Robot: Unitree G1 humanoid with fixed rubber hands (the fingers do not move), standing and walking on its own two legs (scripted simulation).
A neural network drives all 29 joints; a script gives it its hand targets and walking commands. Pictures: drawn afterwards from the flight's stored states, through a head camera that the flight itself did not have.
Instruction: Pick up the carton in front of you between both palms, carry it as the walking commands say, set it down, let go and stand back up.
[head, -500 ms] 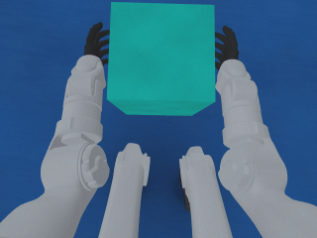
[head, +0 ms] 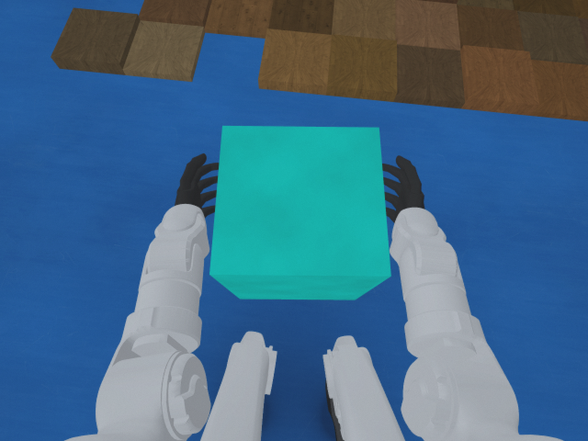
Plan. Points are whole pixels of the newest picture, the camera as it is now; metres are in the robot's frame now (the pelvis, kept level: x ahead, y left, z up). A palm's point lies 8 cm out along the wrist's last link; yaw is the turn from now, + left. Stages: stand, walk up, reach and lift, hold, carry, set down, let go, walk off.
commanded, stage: reach and lift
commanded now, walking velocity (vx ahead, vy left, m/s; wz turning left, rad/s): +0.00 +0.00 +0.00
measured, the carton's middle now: (298, 226) +0.43 +0.02 -0.11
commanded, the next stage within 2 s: hold in 1.80 s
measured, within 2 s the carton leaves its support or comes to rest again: neither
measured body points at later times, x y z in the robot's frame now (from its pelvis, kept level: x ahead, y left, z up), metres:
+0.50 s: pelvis +0.05 +0.00 +0.14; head +0.11 +0.00 +0.58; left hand +0.39 +0.16 +0.10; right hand +0.40 -0.14 +0.11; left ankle +0.08 +0.13 -0.56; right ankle +0.07 -0.13 -0.56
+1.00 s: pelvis +0.06 +0.00 +0.18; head +0.02 +0.00 +0.63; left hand +0.36 +0.16 +0.19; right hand +0.36 -0.15 +0.20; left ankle +0.08 +0.13 -0.56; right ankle +0.07 -0.13 -0.56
